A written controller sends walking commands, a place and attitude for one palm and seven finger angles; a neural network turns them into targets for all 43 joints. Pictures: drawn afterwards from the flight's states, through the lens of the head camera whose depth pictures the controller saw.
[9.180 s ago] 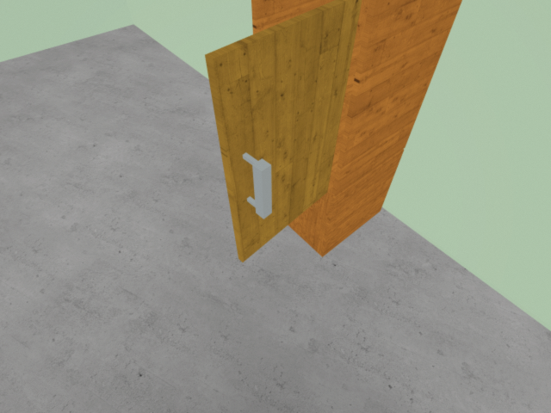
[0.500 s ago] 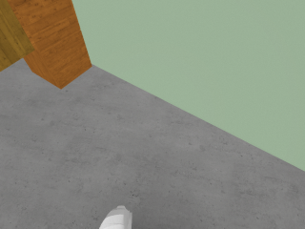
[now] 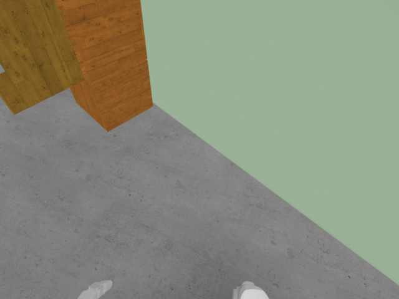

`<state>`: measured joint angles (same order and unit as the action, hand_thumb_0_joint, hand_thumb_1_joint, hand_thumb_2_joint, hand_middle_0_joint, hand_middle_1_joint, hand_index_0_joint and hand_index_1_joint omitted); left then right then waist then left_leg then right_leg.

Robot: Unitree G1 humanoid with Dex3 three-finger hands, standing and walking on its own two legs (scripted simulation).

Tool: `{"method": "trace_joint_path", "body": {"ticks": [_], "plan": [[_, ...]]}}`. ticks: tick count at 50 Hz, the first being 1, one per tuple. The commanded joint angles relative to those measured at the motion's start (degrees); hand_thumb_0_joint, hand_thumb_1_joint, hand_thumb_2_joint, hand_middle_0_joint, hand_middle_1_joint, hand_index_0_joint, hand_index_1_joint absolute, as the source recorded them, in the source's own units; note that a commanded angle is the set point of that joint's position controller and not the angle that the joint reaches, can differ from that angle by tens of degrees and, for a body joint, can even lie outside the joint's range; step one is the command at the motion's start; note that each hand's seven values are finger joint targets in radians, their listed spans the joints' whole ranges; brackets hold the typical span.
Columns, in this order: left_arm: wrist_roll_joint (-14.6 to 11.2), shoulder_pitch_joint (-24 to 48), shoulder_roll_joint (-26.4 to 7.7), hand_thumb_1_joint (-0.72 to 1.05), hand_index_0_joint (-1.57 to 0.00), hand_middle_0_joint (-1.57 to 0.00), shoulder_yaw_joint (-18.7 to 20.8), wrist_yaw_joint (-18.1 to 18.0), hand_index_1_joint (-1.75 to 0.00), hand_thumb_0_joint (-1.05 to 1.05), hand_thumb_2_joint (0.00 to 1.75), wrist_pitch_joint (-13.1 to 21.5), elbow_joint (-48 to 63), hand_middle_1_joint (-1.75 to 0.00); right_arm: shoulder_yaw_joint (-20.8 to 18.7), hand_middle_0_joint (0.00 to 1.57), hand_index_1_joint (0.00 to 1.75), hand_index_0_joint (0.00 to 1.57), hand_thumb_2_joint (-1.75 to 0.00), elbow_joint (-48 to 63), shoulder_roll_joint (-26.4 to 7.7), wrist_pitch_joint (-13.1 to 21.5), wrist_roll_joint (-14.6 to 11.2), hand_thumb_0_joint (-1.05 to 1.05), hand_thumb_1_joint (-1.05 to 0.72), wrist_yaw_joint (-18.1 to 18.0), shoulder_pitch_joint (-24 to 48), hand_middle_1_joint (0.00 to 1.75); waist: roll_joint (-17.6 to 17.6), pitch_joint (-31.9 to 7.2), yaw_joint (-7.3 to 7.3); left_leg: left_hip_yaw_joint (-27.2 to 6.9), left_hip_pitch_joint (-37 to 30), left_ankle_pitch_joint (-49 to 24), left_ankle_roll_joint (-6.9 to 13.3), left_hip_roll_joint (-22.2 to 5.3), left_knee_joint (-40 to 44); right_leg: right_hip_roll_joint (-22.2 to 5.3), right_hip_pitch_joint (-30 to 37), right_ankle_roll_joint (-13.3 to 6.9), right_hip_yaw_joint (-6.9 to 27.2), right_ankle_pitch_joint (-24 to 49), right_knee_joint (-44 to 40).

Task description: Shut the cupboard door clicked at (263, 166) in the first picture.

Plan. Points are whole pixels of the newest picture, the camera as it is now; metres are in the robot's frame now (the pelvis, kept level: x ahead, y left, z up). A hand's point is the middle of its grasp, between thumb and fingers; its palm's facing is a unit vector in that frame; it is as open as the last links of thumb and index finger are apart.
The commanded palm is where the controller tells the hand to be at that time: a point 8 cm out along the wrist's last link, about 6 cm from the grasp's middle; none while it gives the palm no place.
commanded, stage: walk to a spot facing it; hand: left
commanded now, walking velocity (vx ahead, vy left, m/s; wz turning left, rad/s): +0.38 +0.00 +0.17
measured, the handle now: out of the picture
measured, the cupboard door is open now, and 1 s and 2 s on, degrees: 95 95 95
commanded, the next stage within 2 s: turn to face it in 1.08 s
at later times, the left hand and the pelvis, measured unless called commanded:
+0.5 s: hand (127, 297) +0.16 +0.17 -0.19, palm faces +0.19 -0.96 -0.18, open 7.2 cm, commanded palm none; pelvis +0.23 -0.01 -0.01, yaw +8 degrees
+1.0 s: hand (127, 160) +0.53 +0.24 -0.16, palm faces +0.11 -0.98 -0.15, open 7.4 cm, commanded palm none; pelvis +0.44 +0.05 +0.00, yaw +8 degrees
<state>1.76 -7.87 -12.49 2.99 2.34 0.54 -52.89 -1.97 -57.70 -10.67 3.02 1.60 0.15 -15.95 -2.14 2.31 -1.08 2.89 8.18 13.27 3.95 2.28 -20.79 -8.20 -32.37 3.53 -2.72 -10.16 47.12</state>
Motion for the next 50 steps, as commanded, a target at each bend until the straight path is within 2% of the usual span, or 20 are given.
{"method": "trace_joint_path", "body": {"ticks": [1,3,5,6,7,8,9,11,14,22,24,26,27,28,29,31,33,35,40,50], "plan": [[-0.1,5.6,-3.1,0.9,-0.2,-0.2,0.4,-0.1,-0.3,0.0,0.9,1.5,4.8,-0.3,-2.1,0.2,0.3,0.2,-0.9,1.0,-8.0,1.1,0.0,0.0,-0.9,-0.6,-4.8,0.3,8.0,2.0,-1.57,-11.1,0.6,-2.8,6.7,-15.2,9.9,1.9,3.5,-0.4,-1.4,0.2,-8.5],[-0.1,5.8,-3.4,0.9,-0.2,-0.2,0.4,-0.2,-0.3,0.0,0.9,1.8,5.0,-0.3,-1.9,0.2,0.3,0.2,-0.9,0.2,-7.9,1.1,0.1,0.0,-0.9,-0.8,-5.9,0.3,8.5,1.6,-1.26,-10.5,-0.4,-8.5,6.1,-15.0,6.4,3.3,7.7,-1.0,-2.5,-0.9,-12.4],[-0.1,-0.7,-4.9,0.9,-0.2,-0.2,1.0,-0.3,-0.3,0.0,0.9,2.5,2.5,-0.3,-1.6,0.2,0.3,0.2,-0.9,-0.5,-7.5,0.9,-0.1,0.0,-0.9,-0.9,-6.1,0.3,5.2,-2.4,1.79,-8.2,2.2,-11.4,3.4,-11.9,-2.7,5.0,21.5,-2.2,-2.9,1.2,-19.3],[0.1,-8.4,-7.6,0.9,-0.2,-0.2,1.9,-0.7,-0.3,0.0,0.9,3.1,0.1,-0.3,-1.6,0.2,0.3,0.2,-0.9,-0.3,-6.4,1.1,-0.6,0.0,-0.9,-0.7,-5.8,0.3,-0.4,-6.2,5.08,-5.4,10.7,-10.5,1.5,-8.7,-13.8,1.1,35.9,-4.3,3.0,1.0,-20.8],[0.5,-18.2,-12.8,0.9,-0.2,-0.2,3.5,-1.2,-0.3,0.0,0.9,3.5,-3.0,-0.3,-1.1,0.2,0.3,0.2,-0.9,0.9,-3.9,1.5,-1.1,0.0,-0.9,-0.3,-6.6,0.3,-12.9,-12.6,8.18,1.1,24.3,5.1,-1.5,-1.9,-29.6,-13.3,51.8,-9.1,18.3,1.9,-24.9],[-0.2,-21.3,-14.6,0.9,-0.2,-0.2,3.5,-1.6,-0.3,0.0,0.9,3.2,-3.7,-0.3,-1.3,0.2,0.3,0.2,-0.9,2.2,-5.4,1.3,-1.1,0.0,-0.9,-0.3,-4.3,0.3,-13.2,-12.7,8.88,-0.7,30.2,21.9,-1.9,-1.7,-42.9,-20.8,50.6,-13.7,26.8,1.4,-30.4],[-0.7,-18.6,-11.8,0.9,-0.2,-0.2,3.0,-1.9,-0.3,0.0,0.9,3.1,-3.2,-0.3,-1.7,0.2,0.3,0.2,-0.9,2.5,-5.9,1.4,-0.7,0.0,-0.9,-0.2,-0.9,0.3,-6.8,-6.4,8.11,-4.0,34.5,16.6,-1.7,-4.5,-47.8,-18.4,46.9,-13.9,23.5,3.9,-31.3],[-0.8,-12.5,-6.2,0.9,-0.2,-0.2,1.5,-2.4,-0.3,0.0,0.9,3.5,-2.7,-0.3,-1.9,0.2,0.3,0.2,-0.9,1.4,-4.7,0.6,-0.5,0.0,-0.9,0.0,1.2,0.3,-7.2,-1.1,4.12,-5.1,32.3,8.3,-2.9,-8.3,-48.4,-14.3,35.4,-10.6,12.2,12.8,-31.8],[-0.8,-10.4,-3.1,0.9,-0.2,-0.2,0.3,-2.5,-0.3,0.0,0.9,4.7,-3.0,-0.3,-1.3,0.2,0.3,0.2,-0.9,0.6,-1.3,-1.5,-0.3,0.0,-0.9,0.9,-0.3,0.3,-5.0,0.5,0.91,-2.7,27.7,2.1,-4.6,-9.0,-41.8,-11.0,27.5,-9.8,1.8,13.1,-35.9],[-0.4,-14.3,-5.6,0.9,-0.2,-0.2,0.5,-2.7,-0.3,0.0,0.9,5.0,-7.7,-0.3,-1.2,0.2,0.3,0.2,-0.9,3.8,0.1,-1.1,-0.3,0.0,-0.9,2.9,8.6,0.3,-5.1,1.8,2.32,3.1,22.9,-2.1,-3.4,-6.7,-19.3,-10.5,30.7,-9.8,-3.7,12.8,-35.4],[-0.4,-14.0,-6.8,0.9,-0.2,-0.2,0.8,-2.6,-0.3,0.0,0.9,4.7,-8.2,-0.3,-1.5,0.2,0.3,0.2,-0.9,3.7,-1.3,-0.7,-0.2,0.0,-0.9,2.7,7.9,0.3,-6.2,2.3,1.03,4.9,17.7,-1.4,-2.4,-5.1,-15.9,-10.6,29.7,-9.2,-5.0,15.1,-32.4],[-0.5,-13.3,-6.7,0.9,-0.2,-0.2,0.9,-2.4,-0.3,0.0,0.9,4.3,-8.3,-0.3,-2.3,0.2,0.3,0.2,-0.9,1.0,-4.3,-0.3,0.4,0.0,-0.9,2.1,-1.1,0.3,-1.5,-0.9,-3.74,6.3,0.2,-1.4,-0.8,-1.9,-11.4,-7.6,22.1,-7.2,-8.8,21.0,-18.0],[-0.7,-13.8,-5.3,0.9,-0.2,-0.2,0.6,-2.1,-0.3,0.0,0.9,4.1,-7.3,-0.3,-3.5,0.2,0.3,0.2,-0.9,-1.2,-9.4,-0.1,0.8,0.0,-0.9,1.3,-11.1,0.3,7.5,-6.6,-7.85,-4.7,-12.6,4.3,2.2,-9.3,-8.2,-3.9,13.1,-5.1,-10.8,12.3,-2.0],[-1.3,-16.0,-2.3,0.9,-0.2,-0.2,-0.3,-1.5,-0.3,0.0,0.9,3.8,-5.1,-0.3,-4.7,0.2,0.3,0.2,-0.9,-2.5,-15.5,0.3,0.9,0.0,-0.9,0.5,-17.3,0.3,22.3,-12.7,-8.13,-29.9,-22.0,7.1,7.8,-24.6,1.5,5.1,-0.6,-2.3,-9.9,-19.4,18.4],[-1.2,-10.9,-4.4,0.9,-0.2,-0.2,-0.1,-1.8,-0.3,0.0,0.9,3.7,-3.4,-0.3,-4.6,0.2,0.3,0.2,-0.9,-2.3,-16.0,-0.3,0.0,0.0,-0.9,-0.6,-16.6,0.3,15.0,-12.0,-8.31,-34.8,-19.9,6.4,9.9,-27.4,6.2,4.2,-4.6,-3.4,-1.1,-20.7,27.8],[-0.8,-6.4,-3.0,0.9,-0.2,-0.2,-0.1,-1.8,-0.3,0.0,0.9,3.4,-3.1,-0.3,-3.7,0.2,0.3,0.2,-0.9,0.5,-12.5,-0.1,-0.1,0.0,-0.9,-1.0,-6.5,0.3,5.2,-2.8,-4.22,-28.4,-3.7,10.0,8.9,-25.1,7.8,0.1,-7.2,-3.6,1.3,-13.7,31.7],[0.0,-10.1,-1.8,0.9,-0.2,-0.2,0.3,-1.3,-0.3,0.0,0.9,2.2,-5.3,-0.3,-2.3,0.2,0.3,0.2,-0.9,1.4,-8.0,0.8,0.0,0.0,-0.9,-1.1,-1.4,0.3,8.5,0.4,-0.34,-17.6,5.6,8.7,5.1,-20.9,10.4,-1.9,-1.9,-2.9,2.3,-7.7,26.2],[0.1,-12.3,-0.8,0.9,-0.2,-0.2,0.3,-1.0,-0.3,0.0,0.9,1.3,-5.9,-0.3,-1.8,0.2,0.3,0.2,-0.9,0.9,-6.6,1.5,-0.3,0.0,-0.9,-1.2,-1.0,0.3,10.3,0.0,1.2,-10.9,6.1,4.0,4.0,-17.6,11.4,-1.2,-0.4,-2.5,1.4,-4.3,21.5],[-0.1,-6.7,-0.7,0.9,-0.2,-0.2,0.9,-0.7,-0.3,0.0,0.9,0.5,-3.6,-0.3,-2.0,0.2,0.3,0.2,-0.9,-0.2,-6.4,2.1,-0.5,0.0,-0.9,-1.3,-4.4,0.3,4.8,1.0,1.15,-8.1,0.6,-0.2,5.1,-17.4,14.4,-0.8,-5.8,-1.6,1.8,3.0,14.2],[-0.4,8.6,-0.3,0.9,-0.2,-0.2,-0.3,0.0,-0.3,0.0,0.9,0.9,1.7,-0.3,-0.7,0.2,0.3,0.2,-0.9,-4.3,-5.7,2.0,0.3,0.0,-0.9,-1.7,-13.9,0.3,7.9,3.7,-2.84,-0.7,-10.6,-26.6,4.0,-17.6,8.6,3.0,-4.1,-4.2,-2.6,4.0,-6.5]]}}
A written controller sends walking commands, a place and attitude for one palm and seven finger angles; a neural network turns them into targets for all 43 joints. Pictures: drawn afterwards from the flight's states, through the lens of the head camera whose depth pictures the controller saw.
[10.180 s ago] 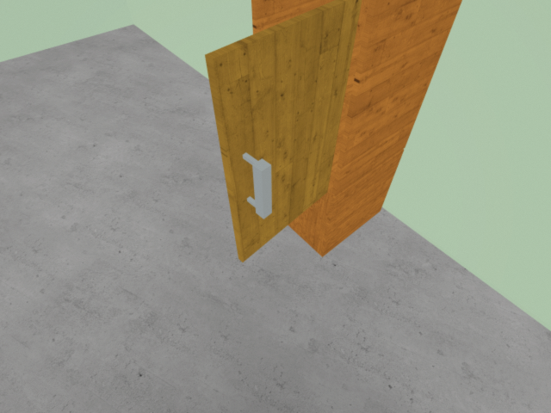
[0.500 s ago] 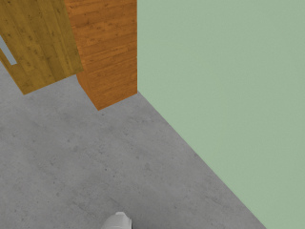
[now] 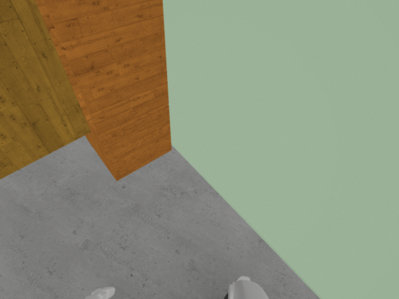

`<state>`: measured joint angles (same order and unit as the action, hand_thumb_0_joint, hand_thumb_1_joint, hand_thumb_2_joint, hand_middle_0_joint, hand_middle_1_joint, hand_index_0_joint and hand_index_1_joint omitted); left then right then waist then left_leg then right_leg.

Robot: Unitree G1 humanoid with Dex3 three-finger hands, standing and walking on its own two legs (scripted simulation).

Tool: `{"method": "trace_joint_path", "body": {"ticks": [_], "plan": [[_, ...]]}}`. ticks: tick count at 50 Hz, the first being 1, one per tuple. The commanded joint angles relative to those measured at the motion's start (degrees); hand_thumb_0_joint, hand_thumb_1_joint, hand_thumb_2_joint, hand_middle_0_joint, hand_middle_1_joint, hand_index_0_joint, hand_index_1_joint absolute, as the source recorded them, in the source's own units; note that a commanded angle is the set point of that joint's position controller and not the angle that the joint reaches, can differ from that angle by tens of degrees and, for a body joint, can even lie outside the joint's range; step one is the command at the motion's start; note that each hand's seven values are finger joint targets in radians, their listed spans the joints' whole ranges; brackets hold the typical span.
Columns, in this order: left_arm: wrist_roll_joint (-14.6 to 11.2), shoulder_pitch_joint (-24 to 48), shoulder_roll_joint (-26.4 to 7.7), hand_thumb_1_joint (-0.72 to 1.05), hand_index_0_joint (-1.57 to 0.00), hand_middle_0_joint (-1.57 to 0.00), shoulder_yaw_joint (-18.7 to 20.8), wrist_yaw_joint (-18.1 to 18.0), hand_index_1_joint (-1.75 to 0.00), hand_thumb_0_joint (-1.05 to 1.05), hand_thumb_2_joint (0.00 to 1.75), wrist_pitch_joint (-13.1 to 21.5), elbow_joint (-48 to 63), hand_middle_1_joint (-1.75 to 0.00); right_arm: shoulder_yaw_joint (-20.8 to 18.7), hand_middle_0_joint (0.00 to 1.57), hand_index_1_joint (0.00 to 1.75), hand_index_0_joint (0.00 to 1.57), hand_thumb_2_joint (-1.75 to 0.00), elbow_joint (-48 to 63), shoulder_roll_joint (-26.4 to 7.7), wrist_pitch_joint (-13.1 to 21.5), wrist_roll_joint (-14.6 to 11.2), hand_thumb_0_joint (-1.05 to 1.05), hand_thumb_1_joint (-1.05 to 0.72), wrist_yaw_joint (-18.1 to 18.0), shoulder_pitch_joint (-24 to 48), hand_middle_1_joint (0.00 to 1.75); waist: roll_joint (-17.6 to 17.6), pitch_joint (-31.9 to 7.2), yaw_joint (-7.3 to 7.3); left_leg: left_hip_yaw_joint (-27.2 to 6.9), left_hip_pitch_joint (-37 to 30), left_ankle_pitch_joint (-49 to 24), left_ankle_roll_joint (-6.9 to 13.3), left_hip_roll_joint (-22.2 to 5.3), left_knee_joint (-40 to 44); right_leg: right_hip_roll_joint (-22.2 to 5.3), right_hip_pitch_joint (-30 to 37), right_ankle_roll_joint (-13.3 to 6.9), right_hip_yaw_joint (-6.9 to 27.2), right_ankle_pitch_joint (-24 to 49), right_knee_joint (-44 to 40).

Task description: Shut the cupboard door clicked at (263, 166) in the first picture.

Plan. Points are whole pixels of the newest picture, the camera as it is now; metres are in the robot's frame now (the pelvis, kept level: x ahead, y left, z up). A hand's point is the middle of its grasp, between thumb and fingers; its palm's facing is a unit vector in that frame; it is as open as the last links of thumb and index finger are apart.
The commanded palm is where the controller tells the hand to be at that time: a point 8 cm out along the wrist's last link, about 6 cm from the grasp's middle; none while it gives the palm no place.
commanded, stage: walk to a spot facing it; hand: left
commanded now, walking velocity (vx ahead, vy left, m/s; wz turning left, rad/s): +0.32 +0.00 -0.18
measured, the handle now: out of the picture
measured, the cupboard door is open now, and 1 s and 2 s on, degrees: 95 95 95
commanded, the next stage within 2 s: turn to face it in 0.08 s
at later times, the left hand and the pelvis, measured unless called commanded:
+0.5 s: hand (137, 267) +0.23 +0.16 -0.19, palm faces +0.14 -0.97 -0.18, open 7.2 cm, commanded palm none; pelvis +0.19 -0.04 -0.01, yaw +6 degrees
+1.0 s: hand (121, 247) +0.27 +0.20 -0.17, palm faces +0.35 -0.90 -0.27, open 7.4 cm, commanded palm none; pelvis +0.24 -0.04 -0.01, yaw +21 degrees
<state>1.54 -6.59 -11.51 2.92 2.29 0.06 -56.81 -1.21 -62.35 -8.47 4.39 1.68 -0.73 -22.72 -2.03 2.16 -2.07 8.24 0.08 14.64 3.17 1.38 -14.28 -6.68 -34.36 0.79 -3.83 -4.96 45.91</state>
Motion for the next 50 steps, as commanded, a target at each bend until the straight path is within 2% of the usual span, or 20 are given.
{"method": "trace_joint_path", "body": {"ticks": [1,3,5,6,7,8,9,10,12,14,23,26,27,28,29,30,33,37,45,50], "plan": [[-0.2,7.7,-1.7,0.9,-0.2,-0.2,-0.3,-0.1,-0.3,0.0,0.9,1.6,5.8,-0.3,-1.5,0.2,0.3,0.2,-0.9,-0.3,-7.7,0.4,0.4,0.0,-0.9,-0.8,-7.7,0.3,8.4,3.5,-1.91,-5.7,-2.8,-29.4,4.7,-17.1,0.8,1.8,-0.2,-1.9,-1.8,-3.1,-7.0],[-0.2,6.8,-2.0,0.9,-0.2,-0.2,-0.2,0.0,-0.3,0.0,0.9,1.9,5.8,-0.3,-1.3,0.2,0.3,0.2,-0.9,-1.1,-8.3,0.2,0.5,0.0,-0.9,-0.9,-8.1,0.3,7.3,2.8,-1.07,-4.7,-3.2,-37.2,4.3,-17.0,-3.2,4.2,5.9,-3.2,-3.4,-5.8,-10.9],[-0.1,-5.5,-4.4,0.9,-0.2,-0.2,0.7,-0.4,-0.3,0.0,0.9,2.8,2.2,-0.3,-1.5,0.2,0.3,0.2,-0.9,-1.3,-9.2,0.1,-0.1,0.0,-0.9,-0.9,-6.4,0.3,4.5,-3.6,5.02,-3.0,1.5,-42.8,1.9,-14.6,-17.5,6.3,25.3,-4.7,-3.5,-1.1,-16.4],[0.3,-14.9,-8.1,0.9,-0.2,-0.2,1.8,-1.1,-0.3,0.0,0.9,3.4,-0.8,-0.3,-1.5,0.2,0.3,0.2,-0.9,-0.5,-8.1,0.2,-1.0,0.0,-0.9,-0.5,-5.3,0.3,-0.8,-9.4,8.64,-0.8,14.9,-33.6,-0.3,-10.9,-30.2,0.3,43.7,-7.5,4.5,7.1,-14.6],[0.1,-22.7,-13.1,0.9,-0.2,-0.2,3.3,-1.7,-0.3,0.0,0.9,3.7,-2.8,-0.3,-1.2,0.2,0.3,0.2,-0.9,1.0,-5.6,0.5,-1.8,0.0,-0.9,-0.6,-6.7,0.3,-11.4,-16.6,10.14,1.4,30.5,8.9,-3.3,-1.6,-50.1,-17.0,58.0,-14.9,25.2,20.7,-18.5],[-1.1,-22.3,-14.1,0.9,-0.2,-0.2,3.2,-2.1,-0.3,0.0,0.9,3.4,-2.7,-0.3,-1.3,0.2,0.3,0.2,-0.9,1.8,-7.3,0.2,-2.1,0.0,-0.9,-0.6,-3.8,0.3,-6.3,-16.5,9.58,-5.7,32.7,19.2,-2.8,-3.1,-60.2,-20.6,53.2,-17.7,27.1,24.0,-23.4],[-1.4,-17.7,-11.9,0.9,-0.2,-0.2,2.7,-2.4,-0.3,0.0,0.9,3.0,-1.8,-0.3,-1.5,0.2,0.3,0.2,-0.9,3.4,-5.6,0.1,-1.8,0.0,-0.9,-0.5,1.4,0.3,-1.6,-7.6,8.19,-7.5,36.8,15.8,-3.0,-5.3,-60.1,-17.4,46.7,-16.5,21.1,27.2,-24.8],[-1.2,-14.3,-8.8,0.9,-0.2,-0.2,1.7,-2.8,-0.3,0.0,0.9,3.7,-1.1,-0.3,-1.6,0.2,0.3,0.2,-0.9,3.1,-4.9,-0.5,-1.5,0.0,-0.9,-0.5,3.2,0.3,-3.4,-4.8,6.2,-8.9,35.3,11.9,-3.6,-7.0,-58.4,-15.5,38.5,-13.9,16.4,32.9,-25.3],[-1.2,-8.9,-4.8,0.9,-0.2,-0.2,0.4,-3.2,-0.3,0.0,0.9,4.2,0.1,-0.3,-1.2,0.2,0.3,0.2,-0.9,1.7,-3.0,-2.5,-1.0,0.0,-0.9,-0.4,0.7,0.3,-4.9,-3.0,1.89,-9.5,29.5,8.2,-4.3,-8.8,-52.5,-12.8,28.5,-10.4,6.2,31.2,-28.4],[-1.0,-6.4,-3.8,0.9,-0.2,-0.2,-0.3,-3.2,-0.3,0.0,0.9,4.5,0.4,-0.3,-0.8,0.2,0.3,0.2,-0.9,0.2,-1.0,-4.0,-0.9,0.0,-0.9,0.0,-2.0,0.3,-4.5,-3.4,-0.35,-7.2,23.9,4.8,-5.0,-7.9,-46.4,-11.0,21.8,-9.3,0.9,24.9,-30.9],[-0.4,-7.7,-7.8,0.9,-0.2,-0.2,1.7,-3.4,-0.3,0.0,0.9,2.8,-0.4,-0.3,-1.6,0.2,0.3,0.2,-0.9,6.9,-3.0,-4.9,-0.6,0.0,-0.9,1.6,11.8,0.3,-5.4,-0.7,2.33,-1.8,24.5,2.5,-5.4,-5.4,-27.7,-13.1,26.7,-7.7,-2.9,20.7,-25.3],[-0.7,-7.4,-9.2,0.9,-0.2,-0.2,2.0,-3.2,-0.3,0.0,0.9,1.8,0.2,-0.3,-2.3,0.2,0.3,0.2,-0.9,7.4,-6.4,-4.9,-0.1,0.0,-0.9,1.7,8.8,0.3,-2.2,-2.9,-0.33,-0.9,13.0,-4.4,-4.0,-3.1,-18.0,-11.2,23.0,-3.8,-6.1,18.5,-13.0],[-1.0,-7.8,-8.3,0.9,-0.2,-0.2,1.9,-3.0,-0.3,0.0,0.9,1.3,1.4,-0.3,-3.2,0.2,0.3,0.2,-0.9,7.1,-10.6,-4.6,0.2,0.0,-0.9,1.4,4.7,0.3,7.0,-5.6,-2.43,-10.3,5.6,-14.2,-0.5,-9.1,-13.2,-7.2,16.2,-0.6,-8.4,7.3,-1.9],[-1.7,-7.4,-5.1,0.9,-0.2,-0.2,1.1,-2.9,-0.3,0.0,0.9,0.9,3.7,-0.3,-4.5,0.2,0.3,0.2,-0.9,7.4,-16.9,-4.3,0.4,0.0,-0.9,0.8,1.1,0.3,22.5,-8.2,-3.56,-31.3,0.6,-32.2,8.4,-24.4,-7.5,1.4,4.0,3.3,-8.0,-31.3,15.0],[-1.0,-4.7,-6.9,0.9,-0.2,-0.2,0.9,-3.3,-0.3,0.0,0.9,0.1,5.3,-0.3,-4.6,0.2,0.3,0.2,-0.9,7.2,-18.6,-4.8,-0.2,0.0,-0.9,0.2,1.2,0.3,15.4,-10.2,-3.39,-33.3,2.1,-29.3,11.6,-26.5,-6.4,1.8,3.3,2.4,1.2,-33.9,21.4],[-0.9,-4.2,-6.8,0.9,-0.2,-0.2,1.3,-3.3,-0.3,0.0,0.9,0.0,6.9,-0.3,-4.8,0.2,0.3,0.2,-0.9,9.0,-19.2,-4.9,-0.2,0.0,-0.9,0.1,4.6,0.3,11.0,-6.6,-1.94,-31.7,8.2,-15.6,11.8,-26.3,-4.8,0.6,2.9,2.1,2.5,-31.6,22.9],[-0.2,-4.5,-7.1,0.9,-0.2,-0.2,2.0,-3.1,-0.3,0.0,0.9,-1.2,5.2,-0.3,-3.6,0.2,0.3,0.2,-0.9,11.7,-15.2,-4.7,-0.2,0.0,-0.9,-0.5,12.0,0.3,10.8,-3.0,1.17,-27.8,17.2,-3.3,6.9,-18.6,-1.3,0.5,3.0,2.5,4.8,-21.0,24.0],[-0.2,-7.2,-6.5,0.9,-0.2,-0.2,2.0,-2.8,-0.3,0.0,0.9,-1.6,5.3,-0.3,-3.8,0.2,0.3,0.2,-0.9,12.6,-15.2,-4.4,-0.3,0.0,-0.9,-0.5,13.1,0.3,8.2,-7.0,2.19,-24.0,14.1,-3.2,5.3,-14.5,-2.0,1.8,4.9,3.0,4.3,-17.6,17.8],[-0.5,-2.4,-6.9,0.9,-0.2,-0.2,1.6,-3.3,-0.3,0.0,0.9,-1.8,9.2,-0.3,-5.1,0.2,0.3,0.2,-0.9,12.1,-16.0,-5.8,-0.1,0.0,-0.9,0.2,11.0,0.3,11.0,-6.0,0.21,-29.5,13.0,-1.2,6.2,-13.0,-3.4,4.5,8.1,3.0,4.2,-20.9,3.0],[-1.0,-10.2,-8.7,0.9,-0.2,-0.2,2.4,-3.8,-0.3,0.0,0.9,-1.2,7.8,-0.3,-5.6,0.2,0.3,0.2,-0.9,13.5,-14.7,-6.6,-0.8,0.0,-0.9,0.4,15.1,0.3,8.7,-7.2,4.22,-28.8,23.2,-1.0,2.0,-7.3,-8.3,6.4,28.4,1.3,3.6,-12.4,-20.8]]}}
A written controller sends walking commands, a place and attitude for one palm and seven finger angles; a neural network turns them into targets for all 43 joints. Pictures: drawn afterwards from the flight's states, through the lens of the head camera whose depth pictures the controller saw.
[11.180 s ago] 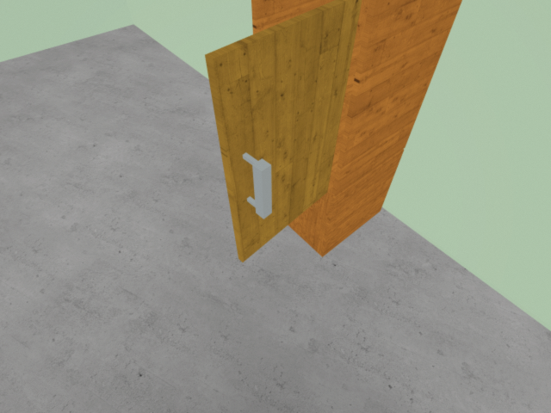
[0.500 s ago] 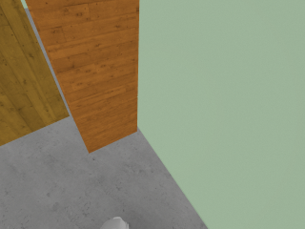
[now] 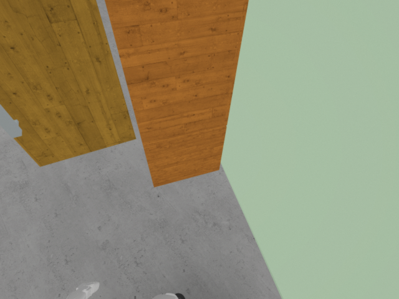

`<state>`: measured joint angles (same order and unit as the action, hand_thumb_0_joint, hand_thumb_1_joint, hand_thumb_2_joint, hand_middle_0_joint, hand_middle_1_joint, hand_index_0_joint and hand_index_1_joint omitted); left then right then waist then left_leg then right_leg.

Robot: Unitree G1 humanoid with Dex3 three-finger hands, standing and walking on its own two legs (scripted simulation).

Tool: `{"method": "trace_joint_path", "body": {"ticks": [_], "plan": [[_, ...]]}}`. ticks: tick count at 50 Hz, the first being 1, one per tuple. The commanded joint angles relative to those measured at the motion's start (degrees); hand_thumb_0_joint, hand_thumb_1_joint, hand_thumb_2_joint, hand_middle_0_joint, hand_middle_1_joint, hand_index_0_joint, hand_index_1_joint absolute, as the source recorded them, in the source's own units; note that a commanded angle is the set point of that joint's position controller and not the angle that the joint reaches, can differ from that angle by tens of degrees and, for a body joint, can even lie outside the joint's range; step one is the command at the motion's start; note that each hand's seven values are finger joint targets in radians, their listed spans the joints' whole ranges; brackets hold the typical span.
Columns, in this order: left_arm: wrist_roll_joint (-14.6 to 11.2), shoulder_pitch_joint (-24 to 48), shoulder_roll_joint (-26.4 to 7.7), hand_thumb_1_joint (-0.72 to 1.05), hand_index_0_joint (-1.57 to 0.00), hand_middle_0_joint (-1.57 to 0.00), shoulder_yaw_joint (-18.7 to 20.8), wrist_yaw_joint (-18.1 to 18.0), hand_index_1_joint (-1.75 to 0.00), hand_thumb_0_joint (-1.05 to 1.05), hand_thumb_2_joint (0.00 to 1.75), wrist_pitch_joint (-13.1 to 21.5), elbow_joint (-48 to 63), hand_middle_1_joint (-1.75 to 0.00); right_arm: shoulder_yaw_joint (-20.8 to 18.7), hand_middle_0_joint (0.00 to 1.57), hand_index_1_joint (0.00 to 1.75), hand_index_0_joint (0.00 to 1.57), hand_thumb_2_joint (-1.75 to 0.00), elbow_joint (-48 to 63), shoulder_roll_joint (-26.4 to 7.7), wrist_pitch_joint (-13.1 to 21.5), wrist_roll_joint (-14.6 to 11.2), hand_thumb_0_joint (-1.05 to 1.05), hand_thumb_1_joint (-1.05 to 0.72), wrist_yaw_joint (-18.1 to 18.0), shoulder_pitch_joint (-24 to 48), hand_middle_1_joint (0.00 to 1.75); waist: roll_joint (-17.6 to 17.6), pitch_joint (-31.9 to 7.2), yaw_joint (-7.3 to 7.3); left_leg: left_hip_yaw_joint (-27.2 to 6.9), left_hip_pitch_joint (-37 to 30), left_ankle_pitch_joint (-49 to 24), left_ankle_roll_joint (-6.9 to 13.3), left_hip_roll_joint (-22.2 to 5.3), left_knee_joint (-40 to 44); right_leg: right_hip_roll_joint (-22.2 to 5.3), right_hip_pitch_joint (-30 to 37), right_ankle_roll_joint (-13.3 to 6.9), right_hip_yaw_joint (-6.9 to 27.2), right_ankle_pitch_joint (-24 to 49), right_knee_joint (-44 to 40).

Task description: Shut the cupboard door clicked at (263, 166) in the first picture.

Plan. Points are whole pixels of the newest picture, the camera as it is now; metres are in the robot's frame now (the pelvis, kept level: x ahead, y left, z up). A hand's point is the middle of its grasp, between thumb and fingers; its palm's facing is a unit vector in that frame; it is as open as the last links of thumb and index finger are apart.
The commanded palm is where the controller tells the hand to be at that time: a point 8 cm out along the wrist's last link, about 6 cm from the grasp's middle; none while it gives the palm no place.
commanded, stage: turn to face it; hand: left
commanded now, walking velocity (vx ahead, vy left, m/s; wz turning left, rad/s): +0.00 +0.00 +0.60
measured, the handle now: (2, 111) +0.58 +0.59 -0.04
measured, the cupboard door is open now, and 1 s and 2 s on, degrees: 95 95 95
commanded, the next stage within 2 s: take the last steps up to it in 0.58 s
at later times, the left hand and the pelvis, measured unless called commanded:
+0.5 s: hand out of the picture +0.00 +0.21 -0.19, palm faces +0.29 -0.93 -0.23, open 7.4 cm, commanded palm none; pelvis +0.01 -0.01 -0.01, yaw +16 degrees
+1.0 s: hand out of the picture -0.03 +0.17 -0.16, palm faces +0.49 -0.85 -0.18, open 7.4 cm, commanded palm none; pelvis +0.06 +0.01 +0.01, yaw +26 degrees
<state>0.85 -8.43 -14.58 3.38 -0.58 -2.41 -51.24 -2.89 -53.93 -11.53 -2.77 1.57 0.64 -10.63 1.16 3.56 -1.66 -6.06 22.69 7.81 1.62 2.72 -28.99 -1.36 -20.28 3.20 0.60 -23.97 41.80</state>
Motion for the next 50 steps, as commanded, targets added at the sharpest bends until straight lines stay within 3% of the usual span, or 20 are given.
{"method": "trace_joint_path", "body": {"ticks": [1,2,3,4,6,12,14,17,18,19,20,23,32,33,34,35,36,39,46,50], "plan": [[0.3,-10.5,-9.6,0.9,-0.2,-0.2,2.8,-1.3,-0.3,0.0,0.9,1.8,2.0,-0.3,-3.6,0.2,0.3,0.2,-0.9,5.8,-9.0,0.4,-1.2,0.0,-0.9,-0.6,3.8,0.3,-3.6,-8.2,5.19,-9.3,10.2,11.5,0.3,-3.6,-2.6,-8.0,22.0,-3.9,8.9,1.6,-25.6],[1.0,-9.2,-13.6,0.9,-0.2,-0.2,3.4,-1.5,-0.3,0.0,0.9,2.1,3.0,-0.3,-3.2,0.2,0.3,0.2,-0.9,7.3,-6.3,0.7,-1.2,0.0,-0.9,-0.4,4.4,0.3,-18.4,-5.5,5.53,3.6,16.6,22.5,-4.1,3.2,-17.8,-23.4,20.0,-10.3,22.8,0.6,-31.0],[0.5,-5.7,-12.8,0.9,-0.2,-0.2,2.6,-1.7,-0.3,0.0,0.9,2.1,4.2,-0.3,-3.6,0.2,0.3,0.2,-0.9,6.9,-9.1,0.7,-0.5,0.0,-0.9,0.0,4.9,0.3,-14.0,-3.5,4.01,1.8,13.5,23.9,-3.1,-0.4,-29.5,-26.2,10.7,-12.5,20.6,5.9,-30.7],[0.4,-1.0,-10.2,0.9,-0.2,-0.2,1.8,-1.6,-0.3,0.0,0.9,2.3,5.5,-0.3,-3.7,0.2,0.3,0.2,-0.9,6.5,-8.5,0.2,-0.3,0.0,-0.9,0.6,2.3,0.3,-10.7,-2.3,1.0,1.7,12.1,19.6,-3.1,-1.2,-35.1,-22.1,7.3,-12.4,14.2,7.2,-29.5],[0.1,1.0,-7.3,0.9,-0.2,-0.2,1.4,-1.5,-0.3,0.0,0.9,2.5,5.6,-0.3,-3.8,0.2,0.3,0.2,-0.9,4.4,-7.5,-0.8,-0.4,0.0,-0.9,0.9,1.4,0.3,-14.8,-1.9,-0.23,4.5,11.9,16.2,-4.6,-2.9,-39.2,-16.9,8.9,-10.0,5.8,19.3,-25.8],[0.7,-9.6,-9.4,0.9,-0.2,-0.2,1.9,-1.3,-0.3,0.0,0.9,3.0,1.9,-0.3,-1.4,0.2,0.3,0.2,-0.9,6.1,-4.3,0.4,-0.8,0.0,-0.9,1.0,8.1,0.3,-11.0,-4.5,5.07,11.2,6.4,18.8,-5.0,-2.2,-16.4,-17.5,21.0,-9.5,-0.6,47.5,-15.8],[0.7,-9.7,-10.7,0.9,-0.2,-0.2,2.1,-1.0,-0.3,0.0,0.9,2.8,1.1,-0.3,-1.1,0.2,0.3,0.2,-0.9,5.9,-4.5,0.6,-0.9,0.0,-0.9,0.8,6.8,0.3,-11.8,-5.1,4.41,12.7,1.0,16.2,-4.4,-1.1,-10.4,-17.6,19.0,-8.6,-1.7,48.2,-13.5],[-0.4,-6.2,-9.6,0.9,-0.2,-0.2,1.8,-0.3,-0.3,0.0,0.9,2.6,1.9,-0.3,-2.1,0.2,0.3,0.2,-0.9,4.2,-9.1,1.4,-0.6,0.0,-0.9,0.2,-0.7,0.3,-7.3,-8.4,-0.66,8.4,-17.8,-4.1,-1.5,-4.5,2.7,-14.4,6.9,-2.5,-6.7,38.4,-0.7],[-0.7,-6.0,-5.9,0.9,-0.2,-0.2,1.1,-0.1,-0.3,0.0,0.9,2.3,3.8,-0.3,-3.4,0.2,0.3,0.2,-0.9,3.8,-14.8,2.0,-0.1,0.0,-0.9,-0.2,-4.5,0.3,9.3,-11.6,-2.64,-10.6,-27.2,-23.1,5.8,-19.2,4.1,-7.1,-7.0,1.5,-9.6,7.6,11.8],[-0.6,-2.0,-4.1,0.9,-0.2,-0.2,0.1,-0.5,-0.3,0.0,0.9,1.7,5.1,-0.3,-3.8,0.2,0.3,0.2,-0.9,2.8,-17.5,1.6,-0.5,0.0,-0.9,-1.0,-7.1,0.3,13.5,-11.1,-3.57,-16.1,-23.7,-36.1,12.2,-25.6,5.9,-4.8,-10.2,1.5,-4.3,-13.7,19.5],[-0.3,-1.6,-5.1,0.9,-0.2,-0.2,0.4,-0.8,-0.3,0.0,0.9,1.1,5.5,-0.3,-3.5,0.2,0.3,0.2,-0.9,2.8,-17.1,1.4,-0.2,0.0,-0.9,-1.1,-6.2,0.3,8.6,-9.4,-2.91,-13.0,-19.5,-26.7,13.0,-25.7,6.1,-5.5,-9.1,0.5,-1.0,-13.0,22.2],[0.1,-1.8,-4.9,0.9,-0.2,-0.2,0.8,-0.4,-0.3,0.0,0.9,0.1,2.5,-0.3,-2.3,0.2,0.3,0.2,-0.9,4.9,-13.5,1.6,0.0,0.0,-0.9,-2.0,2.1,0.3,11.9,-3.6,-0.02,-8.9,-9.7,-9.3,9.1,-18.6,9.1,-5.0,-7.9,0.0,-0.3,-6.4,20.4],[0.0,-8.7,-3.3,0.9,-0.2,-0.2,0.6,-0.2,-0.3,0.0,0.9,1.4,-0.2,-0.3,-2.0,0.2,0.3,0.2,-0.9,4.8,-11.7,1.1,-0.5,0.0,-0.9,-1.6,5.2,0.3,5.2,-6.2,3.4,-5.7,-4.3,-2.6,4.7,-12.5,4.2,0.1,11.2,-0.9,-4.3,8.4,-11.5],[0.2,-9.9,-5.4,0.9,-0.2,-0.2,0.9,-0.5,-0.3,0.0,0.9,1.9,-0.5,-0.3,-1.8,0.2,0.3,0.2,-0.9,5.0,-9.6,1.1,-1.0,0.0,-0.9,-1.3,5.4,0.3,-0.4,-6.3,4.14,-3.1,-0.8,2.0,2.0,-8.9,-0.5,-3.7,15.4,-1.8,0.3,10.5,-19.1],[0.8,-9.8,-9.6,0.9,-0.2,-0.2,1.6,-0.9,-0.3,0.0,0.9,2.4,-0.5,-0.3,-1.2,0.2,0.3,0.2,-0.9,5.6,-6.2,1.0,-1.4,0.0,-0.9,-1.0,4.9,0.3,-13.5,-5.1,3.91,4.3,5.2,13.6,-2.0,-1.6,-9.3,-15.1,16.3,-6.2,14.4,10.3,-25.4],[0.7,-9.4,-12.0,0.9,-0.2,-0.2,1.9,-0.7,-0.3,0.0,0.9,2.8,0.5,-0.3,-1.3,0.2,0.3,0.2,-0.9,6.5,-6.7,0.6,-1.0,0.0,-0.9,-0.6,5.9,0.3,-17.4,-3.8,4.9,5.3,5.4,25.2,-2.9,-0.4,-20.5,-23.7,11.2,-11.9,21.2,9.8,-29.9],[0.6,-8.3,-11.8,0.9,-0.2,-0.2,1.9,-0.6,-0.3,0.0,0.9,2.8,1.3,-0.3,-1.6,0.2,0.3,0.2,-0.9,6.8,-7.3,0.4,-0.6,0.0,-0.9,-0.2,5.8,0.3,-12.2,-2.5,4.64,4.0,6.3,25.5,-2.6,-1.6,-26.5,-24.2,9.4,-13.8,19.3,4.6,-30.9],[0.3,-7.2,-7.8,0.9,-0.2,-0.2,1.7,-0.5,-0.3,0.0,0.9,4.0,0.5,-0.3,-2.0,0.2,0.3,0.2,-0.9,4.3,-7.5,0.6,-0.1,0.0,-0.9,0.5,5.8,0.3,-14.1,0.1,3.62,3.6,12.4,15.7,-3.1,-4.3,-34.9,-18.1,13.8,-10.9,11.5,9.4,-29.1],[0.9,-15.2,-8.0,0.9,-0.2,-0.2,2.2,-0.1,-0.3,0.0,0.9,5.6,-4.7,-0.3,-0.7,0.2,0.3,0.2,-0.9,4.6,-3.4,2.2,-0.6,0.0,-0.9,1.9,10.1,0.3,-10.2,-2.5,6.95,9.7,9.3,14.8,-4.1,-4.3,-15.0,-19.5,23.2,-10.8,4.1,18.4,-27.4],[0.8,-12.4,-8.5,0.9,-0.2,-0.2,2.4,0.4,-0.3,0.0,0.9,5.3,-5.9,-0.3,-0.2,0.2,0.3,0.2,-0.9,2.5,-3.1,3.4,-0.5,0.0,-0.9,1.8,4.1,0.3,-11.6,-2.1,3.69,13.6,-6.0,9.3,-3.0,-1.8,-0.3,-17.2,13.9,-8.0,-1.0,15.9,-23.0]]}}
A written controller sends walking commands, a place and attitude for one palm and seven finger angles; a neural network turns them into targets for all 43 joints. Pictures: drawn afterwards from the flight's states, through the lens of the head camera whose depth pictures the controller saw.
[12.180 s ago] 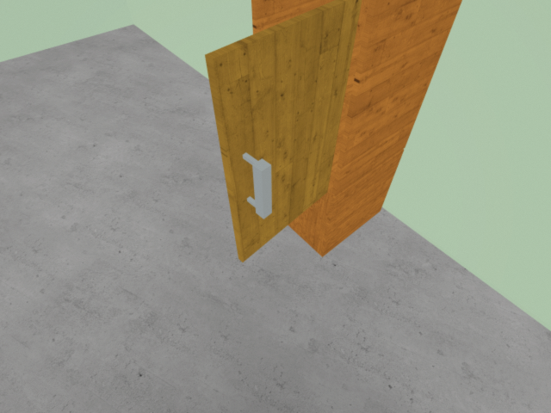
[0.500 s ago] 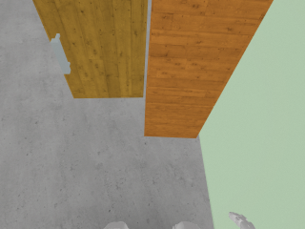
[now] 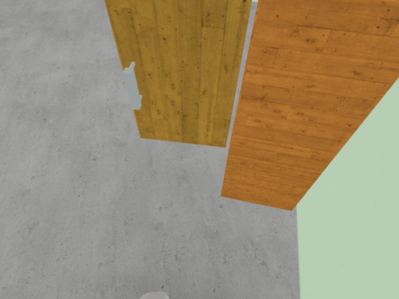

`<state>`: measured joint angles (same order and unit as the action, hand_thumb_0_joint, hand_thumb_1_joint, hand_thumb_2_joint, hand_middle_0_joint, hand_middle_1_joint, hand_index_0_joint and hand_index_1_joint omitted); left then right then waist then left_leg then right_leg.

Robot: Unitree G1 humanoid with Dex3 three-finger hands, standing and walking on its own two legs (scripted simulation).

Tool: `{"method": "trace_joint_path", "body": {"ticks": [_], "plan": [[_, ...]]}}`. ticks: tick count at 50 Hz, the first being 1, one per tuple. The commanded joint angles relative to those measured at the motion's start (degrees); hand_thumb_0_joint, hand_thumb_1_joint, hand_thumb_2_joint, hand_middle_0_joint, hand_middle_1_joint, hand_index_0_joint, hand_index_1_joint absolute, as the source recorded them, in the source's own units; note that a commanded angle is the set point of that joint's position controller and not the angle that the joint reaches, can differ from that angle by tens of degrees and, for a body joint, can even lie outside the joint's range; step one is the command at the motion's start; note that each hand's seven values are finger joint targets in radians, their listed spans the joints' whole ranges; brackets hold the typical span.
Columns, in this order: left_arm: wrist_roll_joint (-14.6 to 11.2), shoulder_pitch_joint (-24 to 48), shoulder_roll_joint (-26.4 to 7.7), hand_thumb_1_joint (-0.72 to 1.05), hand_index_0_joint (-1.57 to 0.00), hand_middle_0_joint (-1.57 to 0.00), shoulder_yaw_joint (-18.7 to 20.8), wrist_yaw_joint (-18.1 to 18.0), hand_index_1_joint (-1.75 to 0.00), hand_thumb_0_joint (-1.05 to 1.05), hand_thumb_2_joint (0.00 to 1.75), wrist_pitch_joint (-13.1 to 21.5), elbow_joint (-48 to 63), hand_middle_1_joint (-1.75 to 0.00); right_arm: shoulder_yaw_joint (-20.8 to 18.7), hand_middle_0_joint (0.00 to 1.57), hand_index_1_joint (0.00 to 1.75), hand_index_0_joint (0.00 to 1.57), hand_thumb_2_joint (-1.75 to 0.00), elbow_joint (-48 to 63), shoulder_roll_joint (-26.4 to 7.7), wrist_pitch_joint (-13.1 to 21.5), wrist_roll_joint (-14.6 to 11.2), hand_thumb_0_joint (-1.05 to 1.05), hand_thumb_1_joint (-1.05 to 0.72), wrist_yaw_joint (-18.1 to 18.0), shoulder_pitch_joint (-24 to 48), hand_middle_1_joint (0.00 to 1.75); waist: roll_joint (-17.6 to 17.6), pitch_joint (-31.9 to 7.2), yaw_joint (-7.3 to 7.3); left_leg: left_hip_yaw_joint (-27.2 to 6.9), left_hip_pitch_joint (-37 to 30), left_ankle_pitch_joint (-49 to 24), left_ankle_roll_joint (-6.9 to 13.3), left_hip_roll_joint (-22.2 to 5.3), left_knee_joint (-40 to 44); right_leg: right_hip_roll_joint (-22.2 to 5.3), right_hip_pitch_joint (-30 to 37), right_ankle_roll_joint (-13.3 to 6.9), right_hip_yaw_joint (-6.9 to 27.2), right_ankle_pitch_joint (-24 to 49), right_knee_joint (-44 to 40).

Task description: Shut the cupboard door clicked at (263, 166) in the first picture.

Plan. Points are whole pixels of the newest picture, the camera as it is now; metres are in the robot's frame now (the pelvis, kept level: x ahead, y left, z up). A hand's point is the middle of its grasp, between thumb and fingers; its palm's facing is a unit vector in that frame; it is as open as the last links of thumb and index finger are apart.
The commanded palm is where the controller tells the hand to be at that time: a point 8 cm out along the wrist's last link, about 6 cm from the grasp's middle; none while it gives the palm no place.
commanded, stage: take the last steps up to it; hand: left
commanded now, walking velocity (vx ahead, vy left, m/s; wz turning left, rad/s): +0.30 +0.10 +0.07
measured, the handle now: (134, 86) +0.73 +0.29 -0.04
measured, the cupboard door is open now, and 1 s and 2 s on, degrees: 95 95 95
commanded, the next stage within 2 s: come to a stop and stand still in 0.54 s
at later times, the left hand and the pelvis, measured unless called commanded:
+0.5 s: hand (127, 237) +0.27 +0.21 -0.17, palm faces -0.01 -0.98 -0.21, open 7.3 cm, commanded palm none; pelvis +0.15 +0.03 -0.02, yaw +0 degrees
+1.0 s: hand (110, 233) +0.28 +0.27 -0.19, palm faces -0.01 -0.98 -0.22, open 7.3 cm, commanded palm none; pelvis +0.26 +0.07 -0.01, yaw -3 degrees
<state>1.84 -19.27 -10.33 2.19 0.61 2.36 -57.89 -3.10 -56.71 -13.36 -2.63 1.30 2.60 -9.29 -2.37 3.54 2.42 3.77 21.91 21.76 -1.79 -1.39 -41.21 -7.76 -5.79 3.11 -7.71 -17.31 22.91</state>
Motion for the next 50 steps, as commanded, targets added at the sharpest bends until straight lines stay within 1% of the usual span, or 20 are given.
{"method": "trace_joint_path", "body": {"ticks": [1,2,3,4,6,9,17,20,21,22,23,25,28,35,38,40,41,44,47,50], "plan": [[-0.4,0.2,-12.4,0.9,-0.2,-0.2,3.6,-0.5,-0.3,0.0,0.9,0.4,0.9,-0.3,-0.3,0.2,0.3,0.2,-0.9,3.9,-2.4,3.6,-0.1,0.0,-0.9,-0.5,-1.9,0.3,-6.2,-2.7,-2.75,4.5,-13.7,-7.1,1.1,3.4,15.9,-8.5,-6.6,-6.3,4.7,5.9,0.0],[-0.7,1.3,-10.3,0.9,-0.2,-0.2,3.0,-0.1,-0.3,0.0,0.9,0.2,1.6,-0.3,-1.2,0.2,0.3,0.2,-0.9,2.0,-6.3,4.1,0.0,0.0,-0.9,-1.2,-8.7,0.3,2.5,-5.2,-5.98,-0.8,-25.3,-4.5,3.1,-0.6,17.9,-5.3,-15.4,-4.3,1.5,3.6,11.3],[-1.1,2.0,-5.9,0.9,-0.2,-0.2,2.1,0.3,-0.3,0.0,0.9,0.0,3.8,-0.3,-2.9,0.2,0.3,0.2,-0.9,0.4,-12.5,4.5,0.8,0.0,-0.9,-2.0,-16.6,0.3,20.1,-8.7,-8.96,-23.3,-32.7,-0.4,9.3,-16.3,23.5,2.8,-28.5,-1.2,-3.9,-13.8,28.9],[-0.8,7.6,-5.8,0.9,-0.2,-0.2,1.5,-0.2,-0.3,0.0,0.9,0.0,6.1,-0.3,-2.9,0.2,0.3,0.2,-0.9,-0.7,-13.7,3.9,0.6,0.0,-0.9,-3.0,-20.6,0.3,19.2,-6.5,-10.43,-28.0,-29.5,-1.0,14.1,-20.9,28.1,3.5,-33.6,-2.4,1.6,-18.0,40.2],[-0.5,9.8,-5.6,0.9,-0.2,-0.2,1.5,-0.1,-0.3,0.0,0.9,0.1,5.5,-0.3,-1.4,0.2,0.3,0.2,-0.9,0.5,-9.0,4.4,0.5,0.0,-0.9,-3.4,-14.5,0.3,10.6,-1.3,-7.16,-23.4,-19.6,-0.8,14.4,-18.3,28.8,-0.1,-34.3,-4.1,5.9,-10.8,46.9],[-0.4,5.8,-4.6,0.9,-0.2,-0.2,1.3,0.6,-0.3,0.0,0.9,-0.9,2.8,-0.3,0.0,0.2,0.3,0.2,-0.9,1.1,-5.4,5.7,0.4,0.0,-0.9,-3.8,-8.8,0.3,10.5,2.0,-3.03,-13.7,-13.2,-8.4,12.2,-14.1,30.7,-0.8,-29.3,-3.6,6.0,-3.5,41.2],[-0.6,10.1,-3.3,0.9,-0.2,-0.2,0.7,0.7,-0.3,0.0,0.9,-0.8,4.4,-0.3,-0.1,0.2,0.3,0.2,-0.9,-2.9,-5.1,6.1,0.4,0.0,-0.9,-3.6,-12.0,0.3,6.2,0.5,-2.7,-6.4,-14.5,-20.5,12.4,-12.6,27.6,3.2,-17.4,-3.6,1.7,0.8,17.2],[-0.4,3.8,-5.1,0.9,-0.2,-0.2,1.7,0.5,-0.3,0.0,0.9,-0.4,2.5,-0.3,0.3,0.2,0.3,0.2,-0.9,-3.8,-4.1,5.6,0.0,0.0,-0.9,-3.6,-11.4,0.3,3.2,-1.1,0.81,-2.6,-8.7,-16.2,8.6,-8.1,17.8,5.1,-1.9,-4.5,1.4,6.2,7.5],[-0.2,-2.0,-8.6,0.9,-0.2,-0.2,2.7,0.1,-0.3,0.0,0.9,0.3,0.8,-0.3,0.7,0.2,0.3,0.2,-0.9,-3.4,-2.4,5.7,-0.5,0.0,-0.9,-3.3,-11.2,0.3,-3.4,-3.4,3.41,0.2,-1.1,-11.2,6.2,-3.5,6.9,0.3,9.0,-6.8,9.6,5.7,3.2],[-0.2,-8.3,-14.4,0.9,-0.2,-0.2,4.0,-0.3,-0.3,0.0,0.9,0.7,-1.0,-0.3,0.7,0.2,0.3,0.2,-0.9,-2.3,-0.7,5.7,-0.9,0.0,-0.9,-3.0,-12.9,0.3,-14.9,-6.7,4.74,4.5,10.2,4.7,2.9,3.1,-8.0,-14.5,18.3,-13.0,28.9,5.6,-4.3],[-1.1,-9.4,-15.1,0.9,-0.2,-0.2,4.0,-0.8,-0.3,0.0,0.9,0.5,-0.8,-0.3,0.2,0.2,0.3,0.2,-0.9,-1.3,-2.8,5.2,-0.7,0.0,-0.9,-3.0,-10.5,0.3,-11.6,-6.3,5.1,-0.2,12.1,15.0,2.6,1.3,-20.3,-20.2,14.3,-17.6,35.6,2.4,-10.4],[-1.2,-0.6,-10.6,0.9,-0.2,-0.2,3.1,-1.4,-0.3,0.0,0.9,0.4,1.7,-0.3,-0.3,0.2,0.3,0.2,-0.9,-1.4,-2.2,4.6,-0.3,0.0,-0.9,-2.8,-6.4,0.3,-5.8,1.4,1.78,-4.9,13.5,5.9,2.3,-3.0,-23.6,-15.7,0.4,-15.6,29.6,-7.0,-13.2],[-1.0,3.8,-6.4,0.9,-0.2,-0.2,2.1,-1.5,-0.3,0.0,0.9,1.3,2.4,-0.3,0.3,0.2,0.3,0.2,-0.9,-2.8,1.3,3.5,0.1,0.0,-0.9,-2.1,-9.5,0.3,-3.8,0.1,-2.23,-3.1,5.7,-1.4,0.8,-4.7,-16.3,-10.7,-7.3,-12.9,14.8,5.9,-13.4],[-1.1,4.8,-7.0,0.9,-0.2,-0.2,1.8,-1.4,-0.3,0.0,0.9,0.9,-0.1,-0.3,1.2,0.2,0.3,0.2,-0.9,-3.7,4.0,4.5,-0.1,0.0,-0.9,-2.4,-11.5,0.3,-2.8,-4.3,-3.55,2.2,-11.2,-16.1,-1.3,0.2,14.0,-3.9,-8.2,-8.9,6.0,18.5,-2.8],[-1.9,0.7,-2.8,0.9,-0.2,-0.2,0.0,-2.1,-0.3,0.0,0.9,-0.7,-0.9,-0.3,0.4,0.2,0.3,0.2,-0.9,-3.1,-4.6,5.2,-0.3,0.0,-0.9,-4.1,-11.8,0.3,13.1,-8.8,-2.14,-11.7,-15.4,-46.8,6.3,-16.0,18.4,3.1,-8.7,-2.0,2.3,-1.4,7.3],[-1.5,0.0,-2.7,0.9,-0.2,-0.2,-0.1,-2.5,-0.3,0.0,0.9,-2.0,-1.6,-0.3,0.0,0.2,0.3,0.2,-0.9,-2.2,-6.0,3.9,-0.2,0.0,-0.9,-4.9,-7.3,0.3,6.1,-2.9,-1.67,-10.1,-9.0,-43.3,7.8,-15.9,19.4,4.1,-7.2,-1.9,3.1,-5.2,8.4],[-1.4,0.4,-3.3,0.9,-0.2,-0.2,-0.1,-2.3,-0.3,0.0,0.9,-2.8,-2.2,-0.3,0.3,0.2,0.3,0.2,-0.9,-2.5,-5.3,3.8,-0.4,0.0,-0.9,-5.4,-5.8,0.3,11.1,-0.9,-1.43,-9.2,-9.9,-48.0,7.2,-14.5,19.9,3.6,-8.7,-1.8,3.1,-2.8,9.5],[-1.6,0.7,-6.6,0.9,-0.2,-0.2,0.9,-2.3,-0.3,0.0,0.9,-4.2,-0.9,-0.3,-0.8,0.2,0.3,0.2,-0.9,-2.4,-7.2,2.8,-0.4,0.0,-0.9,-6.2,-8.5,0.3,14.8,-5.8,-3.68,-11.1,-17.8,-63.5,10.5,-18.3,19.0,4.8,-13.7,-1.9,5.2,-13.1,22.7],[-1.3,2.8,-6.5,0.9,-0.2,-0.2,1.6,-2.1,-0.3,0.0,0.9,-4.8,0.9,-0.3,-2.1,0.2,0.3,0.2,-0.9,-1.3,-9.0,1.9,0.0,0.0,-0.9,-6.7,-7.1,0.3,11.2,-9.0,-4.54,-11.1,-21.9,-61.1,13.8,-20.5,16.2,5.3,-19.3,-2.2,8.1,-16.1,30.4],[-1.3,2.4,-5.4,0.9,-0.2,-0.2,2.1,-1.9,-0.3,0.0,0.9,-5.0,2.4,-0.3,-2.6,0.2,0.3,0.2,-0.9,0.1,-9.3,1.7,0.2,0.0,-0.9,-6.5,-2.8,0.3,12.7,-10.9,-3.33,-9.3,-19.5,-52.5,12.5,-19.3,16.2,5.5,-16.3,-2.4,8.4,-12.9,26.5]]}}
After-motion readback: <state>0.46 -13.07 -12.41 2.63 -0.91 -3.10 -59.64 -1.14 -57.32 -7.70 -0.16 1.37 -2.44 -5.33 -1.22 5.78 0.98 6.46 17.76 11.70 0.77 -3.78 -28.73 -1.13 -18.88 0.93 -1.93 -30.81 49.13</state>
